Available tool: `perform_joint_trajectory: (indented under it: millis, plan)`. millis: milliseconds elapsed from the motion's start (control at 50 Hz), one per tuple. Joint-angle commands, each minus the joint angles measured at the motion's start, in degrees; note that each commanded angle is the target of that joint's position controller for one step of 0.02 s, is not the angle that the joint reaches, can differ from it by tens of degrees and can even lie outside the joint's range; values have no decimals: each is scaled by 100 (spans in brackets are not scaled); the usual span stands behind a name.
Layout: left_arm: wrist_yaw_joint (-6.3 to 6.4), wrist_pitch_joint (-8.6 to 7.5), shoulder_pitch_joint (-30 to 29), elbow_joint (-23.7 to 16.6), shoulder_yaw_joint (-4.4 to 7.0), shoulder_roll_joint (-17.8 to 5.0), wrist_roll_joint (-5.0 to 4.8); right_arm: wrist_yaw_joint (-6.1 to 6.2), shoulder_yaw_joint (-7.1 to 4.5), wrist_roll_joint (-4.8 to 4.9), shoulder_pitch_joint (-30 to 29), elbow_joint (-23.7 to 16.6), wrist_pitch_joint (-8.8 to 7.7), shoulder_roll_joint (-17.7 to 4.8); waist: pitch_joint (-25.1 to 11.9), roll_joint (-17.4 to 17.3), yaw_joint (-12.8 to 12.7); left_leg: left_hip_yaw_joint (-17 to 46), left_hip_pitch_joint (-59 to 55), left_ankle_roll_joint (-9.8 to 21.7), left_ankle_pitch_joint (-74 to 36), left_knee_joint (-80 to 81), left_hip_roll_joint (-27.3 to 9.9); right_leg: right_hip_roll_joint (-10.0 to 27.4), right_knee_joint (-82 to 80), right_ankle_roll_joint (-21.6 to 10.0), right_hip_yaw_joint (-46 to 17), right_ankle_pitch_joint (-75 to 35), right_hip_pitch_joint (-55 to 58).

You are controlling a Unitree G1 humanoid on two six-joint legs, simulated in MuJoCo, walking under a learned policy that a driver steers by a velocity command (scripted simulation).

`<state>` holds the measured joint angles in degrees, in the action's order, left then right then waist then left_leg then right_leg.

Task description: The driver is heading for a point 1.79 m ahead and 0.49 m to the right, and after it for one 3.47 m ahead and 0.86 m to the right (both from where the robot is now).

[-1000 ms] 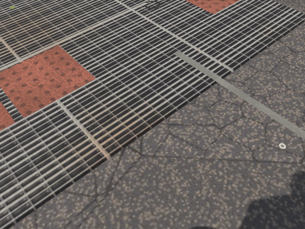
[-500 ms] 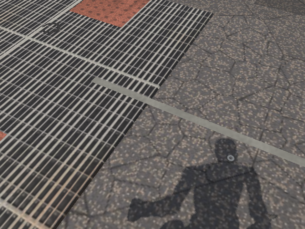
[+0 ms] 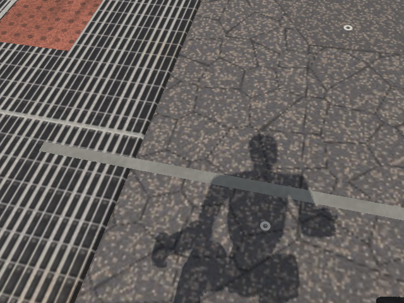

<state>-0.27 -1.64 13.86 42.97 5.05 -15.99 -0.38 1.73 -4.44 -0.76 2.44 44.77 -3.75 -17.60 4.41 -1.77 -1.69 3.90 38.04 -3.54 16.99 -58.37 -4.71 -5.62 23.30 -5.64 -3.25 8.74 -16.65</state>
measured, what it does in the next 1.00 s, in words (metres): steps on the spot, turning right: left foot, then right foot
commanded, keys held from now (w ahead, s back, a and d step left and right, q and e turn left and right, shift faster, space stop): e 0.82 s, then no key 0.18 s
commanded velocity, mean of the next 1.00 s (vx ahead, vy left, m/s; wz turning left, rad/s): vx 0.04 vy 0.00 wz -0.56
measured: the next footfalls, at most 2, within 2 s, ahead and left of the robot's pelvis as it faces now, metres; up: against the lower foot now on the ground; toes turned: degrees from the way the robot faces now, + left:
left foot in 0.24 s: +0.23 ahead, +0.13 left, +0.00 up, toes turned -14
right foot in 0.66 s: +0.11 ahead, -0.12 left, +0.00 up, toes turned -33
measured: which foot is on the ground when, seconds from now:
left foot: up 0.00-0.22, down 0.24-0.66, up 0.68-1.00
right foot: down 0.00-0.24, up 0.26-0.64, down 0.66-1.00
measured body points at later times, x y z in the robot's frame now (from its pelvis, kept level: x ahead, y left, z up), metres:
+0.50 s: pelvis +0.10 +0.04 +0.00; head +0.16 +0.03 +0.44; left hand +0.34 +0.27 -0.11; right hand +0.17 -0.27 -0.10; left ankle +0.19 +0.14 -0.74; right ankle +0.05 -0.09 -0.68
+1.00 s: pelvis +0.09 -0.01 +0.00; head +0.10 -0.05 +0.45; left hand +0.38 +0.13 -0.07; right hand +0.07 -0.33 -0.11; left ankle +0.19 +0.12 -0.70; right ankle +0.06 -0.09 -0.74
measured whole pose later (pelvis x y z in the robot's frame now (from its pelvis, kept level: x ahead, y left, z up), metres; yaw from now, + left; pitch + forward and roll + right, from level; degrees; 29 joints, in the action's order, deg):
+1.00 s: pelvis +0.09 -0.01 +0.00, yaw -33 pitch +2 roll +2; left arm 1.4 1.5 10.2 35.2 3.0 -16.3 0.5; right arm 1.1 -4.9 0.1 7.2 42.1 1.1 -17.9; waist 1.6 -1.6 -0.1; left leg 2.0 26.6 -4.6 19.8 -48.8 -0.8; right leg -3.7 27.4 -3.2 -6.7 12.7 -16.0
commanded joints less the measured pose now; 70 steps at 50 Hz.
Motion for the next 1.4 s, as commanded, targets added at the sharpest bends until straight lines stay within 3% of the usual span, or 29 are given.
perform_joint_trajectory:
  millis: [20,140,220,240,260,280,300,340,400,440,580,640,660,680,700,720,760,780,900,1020,1060,1100,1120,1140,1160,1180,1260,1360,1400]
  plan:
    - [159,25,-182,-464,250,-989,-76,4,-61,-8,303,-254,61,-316,-1154,615,244,-49,-458,-100,-760,776,222,1298,-257,-794,-992,-3439,537]
    - [255,232,-75,-505,234,-996,-47,-122,-45,55,-333,-503,57,-418,-989,851,-5,125,-722,-89,-872,2072,564,1306,133,-599,-1693,-2274,732]
    - [269,274,-452,-706,169,-907,-86,-159,-130,53,134,-472,-71,-577,-941,1039,359,87,-1766,195,-1374,3531,608,1011,737,-294,-2207,-1590,733]
    - [271,259,-405,-808,101,-701,-23,-129,-188,-32,365,-476,-98,-829,-1215,706,373,528,-2679,459,-2509,3642,-77,712,1341,-44,-1991,-883,333]
    - [270,231,132,-830,27,-392,83,-70,-240,-136,427,-548,-46,-1172,-1550,-606,29,1631,-3820,1127,-4887,3388,-1328,-47,2611,312,-1147,1830,-653]
    - [259,225,471,-881,87,-695,-8,-88,-229,-182,797,-403,43,-1050,-1800,-1662,-14,3078,-4221,2080,-5059,3583,-2230,-274,3760,607,-687,3530,-1648]
    - [243,244,570,-722,217,-1165,-18,-100,-155,-57,665,-537,65,-748,-1625,-995,46,2775,-4056,2092,-4474,3582,-2043,85,4611,809,-775,3163,-1833]
    - [262,418,205,-628,280,-1188,-91,-79,-68,-27,342,-650,153,-460,-1174,-385,78,1425,-3463,1630,-3447,3599,-1314,337,5006,1020,-510,2402,-1939]
    - [224,523,19,-797,176,-768,-138,-5,-88,-58,125,-664,283,-575,-853,-663,55,537,-2744,1531,-2469,4021,-843,490,4506,1089,-49,1727,-1583]
    - [212,507,-178,-936,126,-642,-119,42,-123,-64,217,-655,326,-649,-938,-823,178,331,-2928,1639,-2467,4099,-937,591,3933,1104,107,1632,-1528]
    - [22,503,-301,-1124,118,-722,-63,-11,-246,76,229,-639,401,-967,-1119,-922,261,-96,-2916,1567,-1910,4036,-1325,779,2033,773,502,1199,-459]
    - [-24,513,215,-928,209,-762,-35,-26,-227,209,290,-525,435,-848,-1074,-680,-11,-506,-2426,1000,-1155,3323,-1144,515,540,337,692,312,626]
    - [29,499,397,-908,307,-1063,-18,-64,-168,152,556,-428,449,-576,-910,208,14,-996,-1612,485,-292,2333,-742,978,-101,21,-200,-551,1241]
    - [136,479,376,-1099,403,-1704,-15,-110,-48,-164,583,-669,448,-250,-779,2076,275,-1360,34,-108,2116,440,115,2477,-168,-768,-2307,-2387,1791]
    - [66,340,434,-1184,383,-1717,231,-39,-141,-52,-90,-898,392,-527,-1032,1706,-240,-339,244,-54,2236,-485,393,2798,-482,-1488,-2795,-1941,1058]
    - [39,224,184,-1151,328,-1557,256,5,-200,86,-209,-897,395,-685,-796,1232,-98,-128,285,57,1693,-793,286,2433,-559,-1243,-2306,-1355,901]
    - [94,171,-352,-1173,209,-1162,43,89,-266,36,100,-664,434,-733,-708,942,168,-31,237,91,806,-712,180,1927,-462,-673,-1707,-938,805]
    - [131,186,-484,-1201,163,-1096,6,96,-276,-6,233,-643,444,-721,-748,996,254,-56,44,32,534,-815,244,1802,-433,-639,-1559,-1194,667]
    - [236,215,-300,-1145,67,-918,49,0,-163,72,206,-675,408,-442,-973,968,133,-82,-298,-134,66,223,339,1626,-274,-670,-1442,-1420,1106]
    - [129,282,-372,-1068,40,-965,101,-119,-105,123,197,-737,367,-448,-827,1050,-28,-206,-1380,-50,515,1549,346,1675,-115,-810,-1746,-1293,664]
    - [99,290,-469,-1024,-9,-877,71,-152,-87,131,295,-731,332,-414,-816,1005,42,-234,-1727,16,397,2167,367,1625,17,-766,-1847,-1466,644]
    - [99,279,-576,-970,-85,-702,8,-198,-40,63,584,-650,265,-300,-842,831,309,-267,-2594,167,-962,3641,363,1375,163,-456,-1751,-1286,416]
    - [109,237,-394,-933,-129,-557,76,-189,-54,-35,686,-668,236,-489,-987,547,236,101,-3181,316,-1861,3738,-42,1144,308,-134,-1609,-696,168]
    - [90,181,-47,-893,-130,-513,189,-163,-130,-97,682,-737,238,-933,-1088,-326,-82,637,-3470,657,-3033,3490,-728,602,818,178,-1067,292,-147]
    - [92,155,6,-859,-131,-464,175,-178,-63,-91,412,-663,245,-712,-1031,-933,-243,945,-2868,1166,-2489,3592,-946,420,655,432,-616,930,80]
    - [103,160,-160,-813,-113,-602,206,-202,26,-47,165,-760,224,-385,-902,-777,-151,838,-2634,1140,-1742,3703,-731,524,527,550,-588,713,335]
    - [97,275,-488,-828,-76,-569,130,-188,38,-18,410,-717,114,-464,-687,-352,115,283,-2567,622,-866,3520,-168,559,446,400,-728,-163,374]
    - [89,232,-375,-689,-78,-446,112,-153,101,-4,534,-761,165,-350,-625,60,206,126,-2670,594,-846,3322,-14,589,378,391,-794,-332,287]
    - [106,233,-260,-611,-93,-378,106,-143,119,-2,620,-737,205,-336,-662,87,225,108,-2671,656,360,3416,83,435,423,371,-625,749,206]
